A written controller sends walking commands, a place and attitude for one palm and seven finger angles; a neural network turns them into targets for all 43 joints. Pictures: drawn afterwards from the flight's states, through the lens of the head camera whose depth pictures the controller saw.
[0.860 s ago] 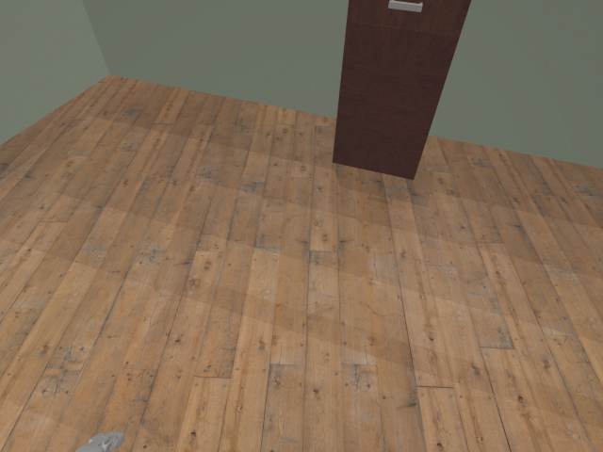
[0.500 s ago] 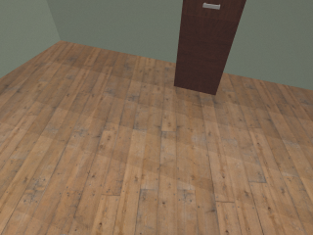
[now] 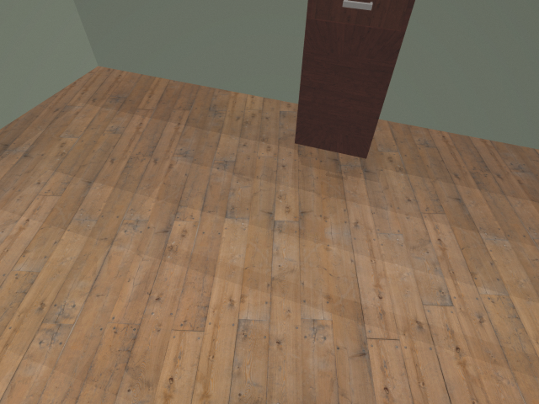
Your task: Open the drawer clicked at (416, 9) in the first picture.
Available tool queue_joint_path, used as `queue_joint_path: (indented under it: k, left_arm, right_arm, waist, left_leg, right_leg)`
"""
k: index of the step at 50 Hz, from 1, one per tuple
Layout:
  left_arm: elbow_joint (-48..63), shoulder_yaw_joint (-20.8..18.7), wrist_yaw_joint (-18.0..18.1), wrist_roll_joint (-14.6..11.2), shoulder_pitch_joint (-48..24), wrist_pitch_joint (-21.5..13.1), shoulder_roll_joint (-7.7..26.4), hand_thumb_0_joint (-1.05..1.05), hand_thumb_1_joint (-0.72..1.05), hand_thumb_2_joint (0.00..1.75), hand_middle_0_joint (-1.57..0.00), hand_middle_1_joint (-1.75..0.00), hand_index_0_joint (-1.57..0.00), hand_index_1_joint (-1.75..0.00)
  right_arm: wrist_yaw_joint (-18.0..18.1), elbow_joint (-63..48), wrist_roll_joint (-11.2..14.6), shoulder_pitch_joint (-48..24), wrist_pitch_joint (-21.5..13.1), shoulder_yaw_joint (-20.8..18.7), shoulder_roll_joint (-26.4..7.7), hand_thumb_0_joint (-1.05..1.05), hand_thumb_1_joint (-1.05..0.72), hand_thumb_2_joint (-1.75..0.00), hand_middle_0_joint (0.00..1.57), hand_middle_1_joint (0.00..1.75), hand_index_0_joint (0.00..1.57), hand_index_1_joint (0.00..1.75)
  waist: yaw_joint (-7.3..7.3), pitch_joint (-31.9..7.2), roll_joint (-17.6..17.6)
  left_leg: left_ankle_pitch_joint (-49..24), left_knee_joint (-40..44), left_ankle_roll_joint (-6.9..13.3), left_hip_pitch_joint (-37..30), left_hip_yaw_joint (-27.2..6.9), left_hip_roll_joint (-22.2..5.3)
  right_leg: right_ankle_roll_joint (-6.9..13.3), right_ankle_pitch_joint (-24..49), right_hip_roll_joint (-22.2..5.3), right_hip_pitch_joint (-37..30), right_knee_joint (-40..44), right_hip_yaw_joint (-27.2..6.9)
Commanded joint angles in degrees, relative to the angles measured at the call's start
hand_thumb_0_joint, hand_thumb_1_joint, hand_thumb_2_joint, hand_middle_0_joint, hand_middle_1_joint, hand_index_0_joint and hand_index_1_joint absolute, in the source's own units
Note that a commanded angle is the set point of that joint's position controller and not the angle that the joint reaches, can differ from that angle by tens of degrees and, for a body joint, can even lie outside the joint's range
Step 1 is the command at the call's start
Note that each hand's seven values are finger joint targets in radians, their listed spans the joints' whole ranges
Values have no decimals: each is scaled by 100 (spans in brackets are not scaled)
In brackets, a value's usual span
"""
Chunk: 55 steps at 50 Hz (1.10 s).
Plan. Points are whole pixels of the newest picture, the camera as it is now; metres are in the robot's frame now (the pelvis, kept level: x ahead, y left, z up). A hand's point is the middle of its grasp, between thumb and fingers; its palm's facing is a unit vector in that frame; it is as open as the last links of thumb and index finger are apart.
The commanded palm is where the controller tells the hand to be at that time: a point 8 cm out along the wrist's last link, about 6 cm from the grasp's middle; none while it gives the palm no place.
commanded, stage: look at it before walking up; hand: left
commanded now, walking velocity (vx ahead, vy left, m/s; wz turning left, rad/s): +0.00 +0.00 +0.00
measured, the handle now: (358, 3) +1.62 -0.30 +0.04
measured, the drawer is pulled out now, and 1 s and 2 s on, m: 0.00 0.00 0.00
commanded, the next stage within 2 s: walk to a spot facing it in 0.68 s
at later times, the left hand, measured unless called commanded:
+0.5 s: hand out of the picture +0.09 +0.25 -0.16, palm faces -0.03 -0.94 -0.33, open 7.3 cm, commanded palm none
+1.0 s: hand out of the picture +0.06 +0.22 -0.17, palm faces -0.06 -0.96 -0.27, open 7.3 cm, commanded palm none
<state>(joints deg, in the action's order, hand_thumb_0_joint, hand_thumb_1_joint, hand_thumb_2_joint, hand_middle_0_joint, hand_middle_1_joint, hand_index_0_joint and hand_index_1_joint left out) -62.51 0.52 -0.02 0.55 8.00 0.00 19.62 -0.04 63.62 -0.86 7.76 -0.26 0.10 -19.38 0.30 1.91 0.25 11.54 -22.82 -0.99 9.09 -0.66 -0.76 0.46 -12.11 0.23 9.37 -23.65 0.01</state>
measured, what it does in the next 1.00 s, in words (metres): stands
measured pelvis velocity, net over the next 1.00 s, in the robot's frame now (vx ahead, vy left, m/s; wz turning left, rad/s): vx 0.03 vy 0.00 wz -0.07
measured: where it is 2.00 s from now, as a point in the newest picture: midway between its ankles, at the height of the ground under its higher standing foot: (287, 371)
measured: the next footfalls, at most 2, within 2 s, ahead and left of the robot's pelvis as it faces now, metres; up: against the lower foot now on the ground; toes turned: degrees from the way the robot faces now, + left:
left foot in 1.48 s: +0.36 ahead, +0.08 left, +0.00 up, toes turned -6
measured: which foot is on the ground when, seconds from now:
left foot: down 0.00-1.00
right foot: down 0.00-1.00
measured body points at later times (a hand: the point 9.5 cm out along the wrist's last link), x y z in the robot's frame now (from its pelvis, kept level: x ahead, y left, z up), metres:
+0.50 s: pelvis +0.01 +0.00 +0.00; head +0.01 +0.00 +0.45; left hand +0.09 +0.30 -0.13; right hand +0.09 -0.29 -0.13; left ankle +0.01 +0.13 -0.74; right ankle +0.01 -0.11 -0.74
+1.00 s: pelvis +0.03 +0.00 -0.01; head +0.02 +0.00 +0.44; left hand +0.07 +0.27 -0.15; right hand +0.07 -0.27 -0.15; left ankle +0.01 +0.13 -0.74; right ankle +0.01 -0.11 -0.74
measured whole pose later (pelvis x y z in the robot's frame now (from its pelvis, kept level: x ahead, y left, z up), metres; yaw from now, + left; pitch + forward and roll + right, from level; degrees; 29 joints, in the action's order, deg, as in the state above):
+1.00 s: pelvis +0.03 +0.00 -0.01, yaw -4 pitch -1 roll +0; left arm -61.7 -0.4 -1.1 1.2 15.1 1.7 16.2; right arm -0.2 62.2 -1.6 11.4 0.5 -0.2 -15.5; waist -0.9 -1.0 0.3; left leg 17.8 -27.4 -0.6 8.5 3.0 -2.2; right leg 1.3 -20.4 1.6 11.2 -30.6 -3.2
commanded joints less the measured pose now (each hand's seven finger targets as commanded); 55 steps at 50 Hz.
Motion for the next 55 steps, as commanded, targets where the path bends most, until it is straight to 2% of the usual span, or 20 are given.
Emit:
queue_joint_path:
  k: [1,4,12,16,27,32,39,40,41,42,43,45,47,49,50,51,52,53,54,55]
  left_arm:
    - [392,-243,53,5,-237,-140,1200,0,90,90,-20,-30,-20,-30]
    - [409,-250,54,9,-266,-136,1194,0,90,90,-20,-30,-20,-30]
    - [409,-250,58,7,-244,-154,1187,0,90,90,-20,-30,-20,-30]
    - [391,-251,63,3,-258,-167,1187,0,90,90,-20,-30,-20,-30]
    - [375,-241,63,9,-250,-145,1190,0,90,90,-20,-30,-20,-30]
    - [383,-245,67,13,-255,-156,1195,0,90,90,-20,-30,-20,-30]
    - [361,-241,63,5,-244,-159,1206,0,90,90,-20,-30,-20,-30]
    - [277,-173,76,-6,-68,-109,816,0,90,90,-20,-30,-20,-30]
    - [205,-107,81,1,151,-39,505,0,90,90,-20,-30,-20,-30]
    - [192,-113,62,24,248,15,487,0,90,90,-20,-30,-20,-30]
    - [233,-141,23,44,260,60,510,0,90,90,-20,-30,-20,-30]
    - [343,-208,-57,69,372,94,537,0,90,90,-20,-30,-20,-30]
    - [463,-267,-104,85,507,88,499,0,90,90,-20,-30,-20,-30]
    - [571,-298,-140,86,681,28,295,0,90,90,-20,-30,-20,-30]
    - [594,-306,-156,82,786,-15,154,0,90,90,-20,-30,-20,-30]
    - [618,-308,-171,80,849,-48,36,0,90,90,-20,-30,-20,-30]
    - [624,-316,-182,83,939,-73,-6,0,90,90,-20,-30,-20,-30]
    - [557,-342,-180,91,1236,-108,-46,0,90,90,-20,-30,-20,-30]
    - [446,-397,-150,106,1627,-168,66,0,90,90,-20,-30,-20,-30]
    - [250,-513,-70,130,2199,-246,498,0,90,90,-20,-30,-20,-30]
  right_arm:
    - [55,-356,27,-323,-155,-220,-1181,0,-90,-90,20,30,20,30]
    - [56,-349,27,-322,-157,-221,-1179,0,-90,-90,20,30,20,30]
    - [61,-358,38,-355,-172,-220,-1192,0,-90,-90,20,30,20,30]
    - [71,-349,38,-364,-176,-218,-1196,0,-90,-90,20,30,20,30]
    - [76,-367,46,-429,-164,-210,-1211,0,-90,-90,20,30,20,30]
    - [75,-359,50,-428,-163,-215,-1201,0,-90,-90,20,30,20,30]
    - [78,-351,44,-461,-171,-206,-1219,0,-90,-90,20,30,20,30]
    - [71,-266,21,-287,-133,-115,-836,0,-90,-90,20,30,20,30]
    - [58,-201,0,-96,-76,-55,-508,0,-90,-90,20,30,20,30]
    - [47,-187,-17,80,-33,-59,-478,0,-90,-90,20,30,20,30]
    - [40,-196,-37,121,-8,-94,-529,0,-90,-90,20,30,20,30]
    - [33,-279,-60,178,17,-167,-663,0,-90,-90,20,30,20,30]
    - [33,-373,-56,311,12,-259,-773,0,-90,-90,20,30,20,30]
    - [52,-428,-45,496,-40,-338,-827,0,-90,-90,20,30,20,30]
    - [65,-442,-35,582,-79,-378,-866,0,-90,-90,20,30,20,30]
    - [66,-466,-25,619,-112,-408,-865,0,-90,-90,20,30,20,30]
    - [59,-496,-16,616,-129,-424,-821,0,-90,-90,20,30,20,30]
    - [59,-544,-17,520,-144,-417,-707,0,-90,-90,20,30,20,30]
    - [52,-608,-17,410,-156,-382,-486,0,-90,-90,20,30,20,30]
    - [32,-819,19,156,-200,-295,-68,0,-90,-90,20,30,20,30]
  waist:
    - [-43,-242,27]
    - [-38,-193,26]
    - [-49,-395,-57]
    - [-36,-503,11]
    - [-45,-330,-80]
    - [-41,-383,23]
    - [-49,-411,-58]
    - [-37,-501,-16]
    - [-44,-445,-42]
    - [-35,-369,-23]
    - [-30,-83,-30]
    - [-45,314,-135]
    - [-31,524,-313]
    - [-22,645,-539]
    - [-33,549,-724]
    - [-51,461,-878]
    - [-110,386,-825]
    - [-256,356,-744]
    - [-432,287,-85]
    - [-613,227,1397]
  left_leg:
    - [-287,419,249,58,-520,-545]
    - [-290,439,247,84,-539,-550]
    - [-646,390,249,-73,-511,-586]
    - [-867,363,234,-179,-483,-600]
    - [-843,472,241,-204,-495,-611]
    - [-903,472,240,-253,-508,-609]
    - [-991,492,231,-318,-478,-620]
    - [-762,453,170,-362,-371,-626]
    - [-266,366,117,-363,-282,-590]
    - [393,319,118,-290,-248,-580]
    - [1111,405,153,-91,-271,-595]
    - [2164,526,248,220,-389,-695]
    - [2683,556,391,283,-581,-883]
    - [2803,702,624,193,-929,-1235]
    - [2574,724,736,51,-1062,-1455]
    - [2245,649,817,-18,-1042,-1612]
    - [2009,439,815,80,-886,-1610]
    - [1670,-76,699,352,-563,-1424]
    - [1359,-1020,436,954,-59,-995]
    - [1623,-2624,59,2463,819,-313]
  right_leg:
    - [147,8,-713,109,589,-677]
    - [145,0,-701,128,587,-671]
    - [148,517,-709,-35,511,-627]
    - [142,820,-729,-137,479,-602]
    - [125,762,-705,-100,542,-568]
    - [122,843,-715,-154,566,-579]
    - [121,953,-722,-192,573,-571]
    - [73,718,-704,-199,578,-564]
    - [46,149,-650,-74,538,-604]
    - [67,-577,-573,81,489,-651]
    - [99,-1207,-494,358,468,-686]
    - [161,-1894,-332,800,315,-740]
    - [205,-2086,-161,1182,-75,-704]
    - [192,-1721,45,1493,-733,-440]
    - [164,-1325,129,1525,-1106,-192]
    - [127,-1136,110,1467,-1268,49]
    - [123,-1102,70,1260,-1200,108]
    - [159,-967,37,846,-866,25]
    - [333,-901,-202,142,-289,-626]
    - [800,-528,-1275,-985,511,-2399]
